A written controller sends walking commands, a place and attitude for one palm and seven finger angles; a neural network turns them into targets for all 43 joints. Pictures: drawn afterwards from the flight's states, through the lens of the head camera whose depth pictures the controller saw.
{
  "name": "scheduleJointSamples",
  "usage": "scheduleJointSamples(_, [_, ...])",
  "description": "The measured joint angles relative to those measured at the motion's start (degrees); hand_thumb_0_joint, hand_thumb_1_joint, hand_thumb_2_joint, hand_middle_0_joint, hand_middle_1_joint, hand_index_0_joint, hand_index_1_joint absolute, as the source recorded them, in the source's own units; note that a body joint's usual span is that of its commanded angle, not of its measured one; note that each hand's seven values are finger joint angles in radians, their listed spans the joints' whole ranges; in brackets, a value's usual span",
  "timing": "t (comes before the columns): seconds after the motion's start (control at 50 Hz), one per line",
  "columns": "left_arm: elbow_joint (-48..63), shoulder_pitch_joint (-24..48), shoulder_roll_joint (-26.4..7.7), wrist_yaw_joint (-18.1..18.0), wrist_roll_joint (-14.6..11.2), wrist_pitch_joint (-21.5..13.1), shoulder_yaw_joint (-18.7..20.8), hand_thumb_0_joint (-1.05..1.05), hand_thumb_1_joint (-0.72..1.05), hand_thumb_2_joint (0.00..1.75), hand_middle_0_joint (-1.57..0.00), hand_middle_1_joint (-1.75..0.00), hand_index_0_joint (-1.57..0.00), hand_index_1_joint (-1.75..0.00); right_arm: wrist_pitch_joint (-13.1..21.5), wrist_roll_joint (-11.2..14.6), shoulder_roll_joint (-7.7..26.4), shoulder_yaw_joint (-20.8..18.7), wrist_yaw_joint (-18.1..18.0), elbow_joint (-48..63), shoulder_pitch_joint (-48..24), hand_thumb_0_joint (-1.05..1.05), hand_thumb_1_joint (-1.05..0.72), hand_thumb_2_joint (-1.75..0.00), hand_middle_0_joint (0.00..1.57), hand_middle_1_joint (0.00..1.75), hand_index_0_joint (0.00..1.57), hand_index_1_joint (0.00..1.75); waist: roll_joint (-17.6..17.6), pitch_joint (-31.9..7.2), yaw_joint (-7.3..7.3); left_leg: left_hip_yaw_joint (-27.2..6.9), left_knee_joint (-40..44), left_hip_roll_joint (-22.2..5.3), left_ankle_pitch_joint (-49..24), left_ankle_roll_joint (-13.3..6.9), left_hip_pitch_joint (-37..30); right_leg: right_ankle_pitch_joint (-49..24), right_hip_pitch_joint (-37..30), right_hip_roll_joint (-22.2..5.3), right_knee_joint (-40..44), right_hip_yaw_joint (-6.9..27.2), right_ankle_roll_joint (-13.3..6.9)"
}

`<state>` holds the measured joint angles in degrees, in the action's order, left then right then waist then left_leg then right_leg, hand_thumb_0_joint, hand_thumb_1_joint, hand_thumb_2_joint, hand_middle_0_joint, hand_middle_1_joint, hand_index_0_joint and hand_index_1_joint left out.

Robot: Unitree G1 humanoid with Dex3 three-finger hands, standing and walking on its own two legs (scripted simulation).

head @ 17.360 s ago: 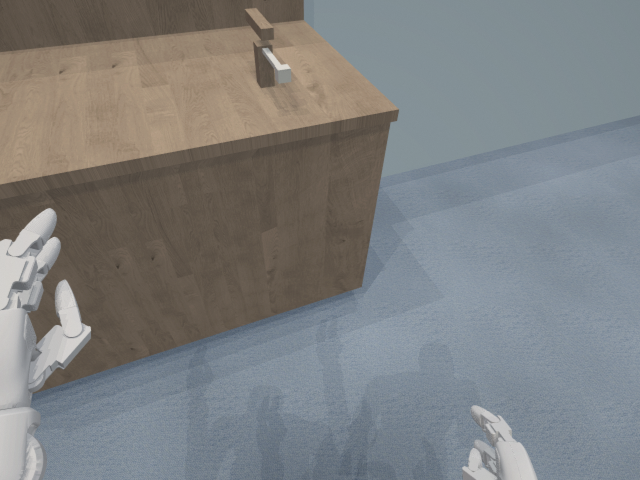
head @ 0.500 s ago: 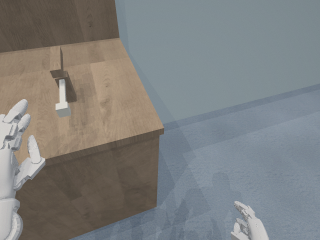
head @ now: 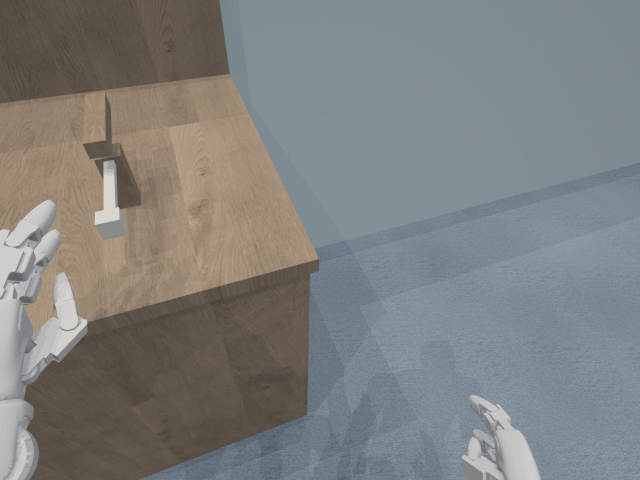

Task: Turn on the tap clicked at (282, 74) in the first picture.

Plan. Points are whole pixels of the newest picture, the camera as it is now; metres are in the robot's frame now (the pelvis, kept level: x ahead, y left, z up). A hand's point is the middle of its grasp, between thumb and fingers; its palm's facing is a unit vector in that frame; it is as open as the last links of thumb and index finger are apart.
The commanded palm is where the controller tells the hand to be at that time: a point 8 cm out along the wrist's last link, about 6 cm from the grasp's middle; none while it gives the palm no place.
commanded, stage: look again from close up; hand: left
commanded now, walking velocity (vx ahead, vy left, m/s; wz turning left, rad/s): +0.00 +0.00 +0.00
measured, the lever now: (111, 223) +0.37 +0.30 +0.12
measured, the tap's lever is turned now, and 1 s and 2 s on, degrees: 0 0 0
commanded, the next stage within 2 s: turn the palm inward beside the body in 0.24 s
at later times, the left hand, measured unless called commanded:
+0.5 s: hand (48, 274) +0.24 +0.27 +0.20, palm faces +0.44 -0.86 -0.24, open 7.4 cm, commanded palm +0.16 +0.28 +0.17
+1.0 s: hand (108, 334) +0.21 +0.22 +0.16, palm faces +0.46 -0.84 -0.28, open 7.4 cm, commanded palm +0.15 +0.26 +0.18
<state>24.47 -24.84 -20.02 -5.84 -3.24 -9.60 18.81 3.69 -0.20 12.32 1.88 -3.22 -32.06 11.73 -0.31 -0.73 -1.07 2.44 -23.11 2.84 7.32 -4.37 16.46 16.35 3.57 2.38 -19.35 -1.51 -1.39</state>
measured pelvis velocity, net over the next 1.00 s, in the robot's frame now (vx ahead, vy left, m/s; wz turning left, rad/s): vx -0.01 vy -0.05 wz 0.03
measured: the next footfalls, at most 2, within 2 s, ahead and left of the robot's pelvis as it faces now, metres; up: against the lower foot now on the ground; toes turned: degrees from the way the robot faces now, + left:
none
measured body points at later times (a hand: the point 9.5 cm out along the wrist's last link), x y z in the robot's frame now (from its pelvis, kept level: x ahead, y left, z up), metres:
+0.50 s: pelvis -0.02 +0.00 -0.01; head -0.02 -0.01 +0.44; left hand +0.21 +0.31 +0.21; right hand +0.17 -0.21 -0.09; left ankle +0.05 +0.07 -0.74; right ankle -0.07 -0.10 -0.74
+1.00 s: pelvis -0.01 -0.05 -0.01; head -0.04 -0.08 +0.43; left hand +0.18 +0.26 +0.17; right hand +0.20 -0.26 -0.10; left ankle +0.05 +0.07 -0.74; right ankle -0.07 -0.10 -0.74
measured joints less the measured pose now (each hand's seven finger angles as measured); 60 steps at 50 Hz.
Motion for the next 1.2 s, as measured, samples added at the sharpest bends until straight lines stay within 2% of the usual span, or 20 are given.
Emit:
scheduleJointSamples(0.34, [0.06,0.17,0.23,-0.23,-0.23,0.35,-0.24,0.01,0.89,0.9,-0.21,-0.3,-0.21,-0.3,-0.38,0.05,-0.49,0.41,-0.13,0.0,0.49,0.01,-0.91,-0.9,0.2,0.3,0.2,0.3,-0.04,-0.21,-0.1,-0.01,1.0,0.37,-0.66,-0.15,-0.54,-0.15,-0.14,-0.36,0.07,-0.07,0.17])
scheduleJointSamples(0.36, [-0.48,2.47,-1.71,-0.16,0.41,-0.03,-0.35,0.02,0.89,0.9,-0.21,-0.31,-0.21,-0.3,-0.79,0.73,0.06,1.21,-1.21,1.81,1.27,0.01,-0.91,-0.9,0.2,0.3,0.2,0.3,-0.22,0.49,-0.28,-0.52,-0.23,0.38,-0.35,-0.06,0.41,0.25,0.49,-0.24,-0.97,-0.63,0.25])
scheduleJointSamples(0.38, [-3.04,7.31,-4.2,0.9,2.63,-0.98,0.12,0.02,0.89,0.9,-0.21,-0.31,-0.21,-0.3,0.16,-0.3,0.26,1.05,-1.41,2.11,1.67,0.01,-0.91,-0.9,0.2,0.3,0.2,0.3,-0.27,1.47,-1.41,-0.77,-1.52,0.46,-0.12,-0.05,1.26,1.01,1.76,-0.29,-3.26,-0.94,0.09])
scheduleJointSamples(0.4, [-5.84,11.98,-5.81,1.66,3.29,-1.11,1.07,0.02,0.89,0.9,-0.21,-0.31,-0.21,-0.3,0.93,-1.53,0.25,0.89,-0.4,0.92,1.06,0.01,-0.91,-0.9,0.2,0.3,0.2,0.3,-0.1,2.06,-1.88,-0.89,-2.23,0.7,-0.15,0.11,1.9,1.9,3.03,-0.53,-5.54,-1.15,-0.16])
scheduleJointSamples(0.42, [-7.8,15.41,-6.52,2.04,2.68,-0.35,2.34,0.02,0.89,0.9,-0.22,-0.31,-0.21,-0.3,1.08,-2.28,0.18,1.01,1.07,-0.57,0.02,0.01,-0.91,-0.9,0.2,0.3,0.2,0.3,0.18,2.1,-1.84,-0.85,-2.54,0.93,-0.33,0.35,2.48,2.53,4.3,-0.7,-7.33,-0.85,-0.48])
scheduleJointSamples(0.44, [-8.99,17.79,-6.31,2.44,0.95,0.84,3.52,0.02,0.89,0.9,-0.21,-0.31,-0.21,-0.3,1.08,-2.58,0.03,1.14,2.27,-1.92,-0.81,0.01,-0.91,-0.9,0.2,0.3,0.2,0.3,0.48,1.7,-1.84,-0.51,-2.54,1.11,-0.52,0.53,2.81,2.84,5.35,-0.88,-8.71,-0.29,-0.61])
scheduleJointSamples(0.48, [-9.71,19.41,-3.54,3.51,-3.57,3.72,5.05,0.02,0.89,0.9,-0.21,-0.31,-0.21,-0.3,1.13,-2.25,-0.03,1.4,3.59,-3.94,-1.73,0.01,-0.91,-0.9,0.2,0.3,0.2,0.3,0.14,0.33,-1.83,0.43,-2.27,0.98,-0.62,0.73,2.48,3.5,5.91,-0.94,-9.89,0.75,-0.61])
scheduleJointSamples(0.52, [-8.79,17.7,-0.5,4.45,-5.5,7.03,4.35,0.02,0.89,0.9,-0.21,-0.3,-0.2,-0.3,1.17,-1.45,0.47,1.71,4.04,-4.61,-1.78,0.01,-0.91,-0.9,0.2,0.3,0.21,0.3,-1.21,-1.12,-1.56,0.99,-2.48,0.58,-0.22,0.66,1.63,3.46,5.07,-0.63,-9.73,1.38,-0.45])
scheduleJointSamples(0.56, [-7.63,14.3,0.62,4.93,-3.99,9.96,1.93,0.01,0.9,0.9,-0.2,-0.3,-0.2,-0.3,0.85,-0.78,1.2,2.14,4.12,-4.37,-2.07,0.01,-0.9,-0.9,0.2,0.3,0.21,0.3,-2.57,-1.67,-0.97,1.13,-3.06,0.23,0.24,0.42,0.78,3.44,4.0,-0.28,-9.65,1.55,-0.63])
scheduleJointSamples(0.62, [-7.3,10.37,-0.25,4.57,-1.72,12.7,-1.35,0.01,0.9,0.9,-0.21,-0.3,-0.2,-0.3,0.16,-0.55,1.8,2.51,3.58,-3.8,-3.4,0.01,-0.9,-0.9,0.2,0.3,0.21,0.3,-3.38,-0.95,-0.16,0.77,-4.04,-0.2,0.46,0.68,0.31,3.66,3.35,0.19,-10.4,1.17,-1.06])
scheduleJointSamples(0.66, [-7.93,9.66,-0.8,3.8,-2.36,12.69,-1.43,0.01,0.89,0.9,-0.21,-0.3,-0.21,-0.3,0.1,-0.81,1.72,2.37,2.84,-4.11,-4.33,0.01,-0.9,-0.9,0.2,0.3,0.21,0.3,-2.97,-0.21,-0.28,0.21,-5.05,-0.63,0.58,1.2,0.64,3.87,3.45,0.68,-11.15,0.61,-1.51])
scheduleJointSamples(0.72, [-8.4,11.05,-0.86,1.52,-3.52,10.29,0.53,0.02,0.89,0.9,-0.22,-0.31,-0.21,-0.3,0.48,-1.15,1.59,1.75,1.81,-5.08,-4.84,0.01,-0.9,-0.9,0.2,0.3,0.21,0.3,-1.86,0.54,-1.49,-1.05,-6.95,-1.44,1.07,2.13,1.54,4.12,3.54,1.68,-11.82,-0.59,-2.34])
scheduleJointSamples(0.8, [-8.23,14.19,0.4,-1.3,-2.46,7.56,2.17,0.02,0.89,0.9,-0.21,-0.31,-0.21,-0.3,1.46,-1.07,2.31,1.09,0.93,-6.47,-4.78,0.01,-0.91,-0.9,0.2,0.3,0.2,0.3,-1.73,0.85,-2.92,-3.11,-9.33,-1.86,1.93,2.96,2.83,4.64,3.49,2.53,-12.32,-2.57,-3.15])
scheduleJointSamples(0.88, [-8.14,14.77,0.97,-0.45,-2.41,11.02,0.25,0.02,0.89,0.9,-0.21,-0.3,-0.2,-0.3,1.64,-0.23,3.07,0.92,-0.44,-7.27,-4.83,0.01,-0.91,-0.9,0.2,0.3,0.2,0.3,-3.41,0.59,-3.59,-4.04,-10.02,-1.88,2.44,3.36,2.96,5.0,2.98,2.78,-12.04,-3.4,-3.45])
scheduleJointSamples(0.94, [-8.09,13.27,0.38,1.31,-3.63,14.87,-1.19,0.01,0.9,0.9,-0.2,-0.3,-0.2,-0.3,1.35,0.26,2.65,1.1,-1.34,-7.87,-5.13,0.01,-0.91,-0.9,0.2,0.3,0.2,0.3,-4.28,-0.23,-3.48,-3.78,-9.72,-2.05,2.91,3.67,2.64,5.14,2.59,2.9,-11.35,-3.0,-3.4])
scheduleJointSamples(0.98, [-7.82,12.19,-0.03,1.82,-4.66,16.17,-1.16,0.01,0.89,0.9,-0.21,-0.3,-0.2,-0.3,1.25,0.38,1.97,1.25,-1.66,-8.29,-5.25,0.01,-0.91,-0.9,0.2,0.3,0.2,0.3,-4.21,-0.74,-3.27,-3.43,-9.55,-2.22,3.42,3.92,2.38,5.35,2.32,3.01,-10.9,-2.55,-3.5])
scheduleJointSamples(1.08, [-5.48,9.14,0.12,1.24,-6.9,15.15,2.39,0.02,0.89,0.9,-0.21,-0.3,-0.21,-0.3,1.52,0.3,0.54,1.64,-1.31,-8.29,-4.44,0.01,-0.91,-0.9,0.2,0.3,0.2,0.3,-2.1,-2.31,-2.96,-2.17,-9.19,-2.16,5.01,4.27,2.14,6.58,2.69,2.73,-11.14,-1.21,-3.95])
scheduleJointSamples(1.14, [-3.2,6.6,0.9,1.2,-7.61,15.36,4.02,0.02,0.89,0.9,-0.21,-0.3,-0.21,-0.3,1.45,0.52,1.06,1.45,-0.76,-7.49,-3.46,0.01,-0.91,-0.9,0.2,0.3,0.2,0.3,-1.68,-3.3,-2.81,-1.9,-9.29,-1.98,5.94,4.22,2.05,7.1,3.12,2.41,-12.19,-1.06,-2.88])
scheduleJointSamples(1.2, [-1.01,4.07,1.88,1.81,-8.3,16.63,3.93,0.02,0.89,0.9,-0.21,-0.3,-0.2,-0.3,1.23,0.86,2.15,0.89,-0.64,-6.86,-2.87,0.01,-0.91,-0.9,0.2,0.3,0.2,0.3,-2.18,-3.77,-2.75,-2.12,-9.53,-1.82,6.74,4.05,1.71,6.99,3.15,2.19,-13.19,-1.46,-1.56])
